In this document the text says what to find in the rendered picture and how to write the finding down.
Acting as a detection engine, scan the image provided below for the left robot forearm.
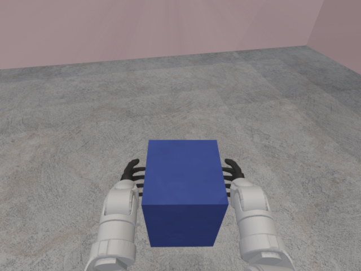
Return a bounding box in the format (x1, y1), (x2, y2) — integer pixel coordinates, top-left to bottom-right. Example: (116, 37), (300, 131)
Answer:
(84, 180), (139, 271)

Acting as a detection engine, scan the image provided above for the carton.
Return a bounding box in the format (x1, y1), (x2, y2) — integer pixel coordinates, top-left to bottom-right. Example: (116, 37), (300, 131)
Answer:
(141, 140), (229, 247)

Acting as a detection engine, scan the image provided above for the right robot hand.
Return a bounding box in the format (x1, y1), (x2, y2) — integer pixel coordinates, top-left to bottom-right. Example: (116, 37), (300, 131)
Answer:
(222, 159), (245, 197)

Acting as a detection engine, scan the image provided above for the right robot forearm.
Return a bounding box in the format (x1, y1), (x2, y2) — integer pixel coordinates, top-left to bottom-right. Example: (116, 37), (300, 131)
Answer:
(230, 178), (297, 271)

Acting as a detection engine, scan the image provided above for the left robot hand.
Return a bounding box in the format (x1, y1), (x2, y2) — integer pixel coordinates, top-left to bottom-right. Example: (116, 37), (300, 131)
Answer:
(120, 159), (146, 196)

